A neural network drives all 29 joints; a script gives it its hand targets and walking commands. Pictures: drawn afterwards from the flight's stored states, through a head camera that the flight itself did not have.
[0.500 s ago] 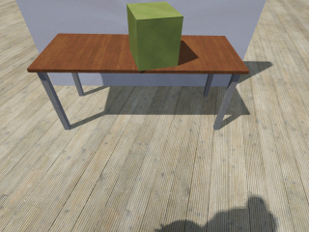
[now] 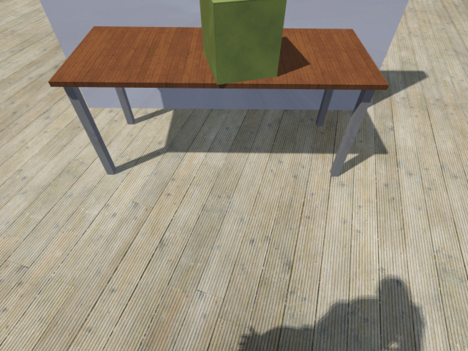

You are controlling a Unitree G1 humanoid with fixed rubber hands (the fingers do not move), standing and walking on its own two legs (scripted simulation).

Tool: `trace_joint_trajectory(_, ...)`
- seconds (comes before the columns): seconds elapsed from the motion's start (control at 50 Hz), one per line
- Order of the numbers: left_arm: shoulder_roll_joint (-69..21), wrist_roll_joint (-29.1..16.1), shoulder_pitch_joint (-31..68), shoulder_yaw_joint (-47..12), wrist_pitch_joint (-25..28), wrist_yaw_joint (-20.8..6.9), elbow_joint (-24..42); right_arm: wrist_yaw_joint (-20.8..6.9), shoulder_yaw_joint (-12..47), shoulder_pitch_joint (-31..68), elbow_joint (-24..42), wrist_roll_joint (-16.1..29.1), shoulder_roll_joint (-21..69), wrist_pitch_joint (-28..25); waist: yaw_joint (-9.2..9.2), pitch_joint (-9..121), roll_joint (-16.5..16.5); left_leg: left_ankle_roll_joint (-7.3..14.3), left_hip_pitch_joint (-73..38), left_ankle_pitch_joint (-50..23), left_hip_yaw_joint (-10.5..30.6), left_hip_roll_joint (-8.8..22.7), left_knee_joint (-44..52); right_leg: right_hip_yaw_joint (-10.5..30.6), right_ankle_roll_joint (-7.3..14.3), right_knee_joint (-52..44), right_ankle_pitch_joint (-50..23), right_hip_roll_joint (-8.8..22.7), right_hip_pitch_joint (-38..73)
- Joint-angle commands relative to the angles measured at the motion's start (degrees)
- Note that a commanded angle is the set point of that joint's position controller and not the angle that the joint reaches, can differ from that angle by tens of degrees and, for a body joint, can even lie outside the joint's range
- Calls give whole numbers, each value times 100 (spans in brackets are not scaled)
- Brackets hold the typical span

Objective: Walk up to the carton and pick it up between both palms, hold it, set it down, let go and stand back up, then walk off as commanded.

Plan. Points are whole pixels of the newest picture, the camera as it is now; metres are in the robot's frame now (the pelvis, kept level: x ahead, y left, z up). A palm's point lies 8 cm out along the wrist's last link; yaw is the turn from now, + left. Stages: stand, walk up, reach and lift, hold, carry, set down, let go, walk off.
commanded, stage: stand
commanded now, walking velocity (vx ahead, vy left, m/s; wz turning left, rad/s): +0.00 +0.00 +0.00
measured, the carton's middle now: (238, 28) +1.26 +0.05 +0.00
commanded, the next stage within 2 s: none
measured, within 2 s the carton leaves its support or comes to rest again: neither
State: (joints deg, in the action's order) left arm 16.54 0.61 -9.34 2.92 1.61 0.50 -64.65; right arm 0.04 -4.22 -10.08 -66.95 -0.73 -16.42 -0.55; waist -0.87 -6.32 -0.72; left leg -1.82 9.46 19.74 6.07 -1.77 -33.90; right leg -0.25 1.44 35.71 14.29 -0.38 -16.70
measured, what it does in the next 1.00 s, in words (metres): stands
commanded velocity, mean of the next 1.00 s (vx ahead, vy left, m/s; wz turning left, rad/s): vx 0.00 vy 0.00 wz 0.00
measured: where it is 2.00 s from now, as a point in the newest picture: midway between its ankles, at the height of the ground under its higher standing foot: outside the picture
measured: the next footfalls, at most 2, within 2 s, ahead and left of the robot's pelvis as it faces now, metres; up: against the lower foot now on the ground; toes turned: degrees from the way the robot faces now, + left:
none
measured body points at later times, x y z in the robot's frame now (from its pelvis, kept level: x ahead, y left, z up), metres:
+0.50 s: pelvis +0.00 +0.03 +0.02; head +0.02 +0.02 +0.46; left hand +0.11 +0.31 -0.12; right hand +0.07 -0.26 -0.13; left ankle -0.01 +0.15 -0.73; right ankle +0.06 -0.10 -0.73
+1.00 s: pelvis +0.03 +0.03 +0.02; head +0.06 +0.02 +0.47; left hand +0.14 +0.30 -0.12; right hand +0.10 -0.26 -0.13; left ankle -0.01 +0.15 -0.73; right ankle +0.06 -0.10 -0.73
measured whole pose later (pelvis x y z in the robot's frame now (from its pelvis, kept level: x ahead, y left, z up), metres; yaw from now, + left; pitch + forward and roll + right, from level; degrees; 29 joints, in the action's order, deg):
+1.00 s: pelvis +0.03 +0.03 +0.02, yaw -3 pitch -2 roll +0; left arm 17.1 0.4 -1.3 0.7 1.4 -0.2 -68.1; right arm -0.3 -1.7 -2.4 -67.3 -0.4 -17.2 -0.6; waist 0.2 -5.8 0.5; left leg 0.4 1.5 14.5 2.3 -1.2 -18.1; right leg 3.7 -0.7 20.7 8.4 -0.5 -10.1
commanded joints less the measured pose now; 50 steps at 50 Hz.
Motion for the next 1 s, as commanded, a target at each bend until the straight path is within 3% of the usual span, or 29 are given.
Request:
trace_joint_trajectory(0.0,1514,-49,648,255,148,5,403,119,-2,356,505,8,-1183,-103,77,800,182,385,411,-813,329,467,1019,1277,319,-1361,-411,885,934)
trace_joint_trajectory(0.06,1344,-37,754,189,67,-11,372,75,-20,592,495,30,-1460,-152,-56,669,333,475,1014,150,711,725,1610,926,106,-1361,270,576,1231)
trace_joint_trajectory(0.14,1410,-6,885,174,40,-74,309,74,55,680,544,-15,-1400,-166,-63,604,346,425,1166,556,583,729,1848,933,79,-1466,126,601,1390)
trace_joint_trajectory(0.48,1433,-23,1244,53,124,-74,182,28,16,789,514,9,-1463,-201,113,898,37,373,92,-781,285,805,1849,949,10,-1738,-928,646,1148)
trace_joint_trajectory(0.98,1410,-30,1069,6,105,24,55,54,40,911,290,45,-1470,-134,126,1197,58,303,-540,-2260,-22,892,1956,828,-7,-1596,-2495,744,1571)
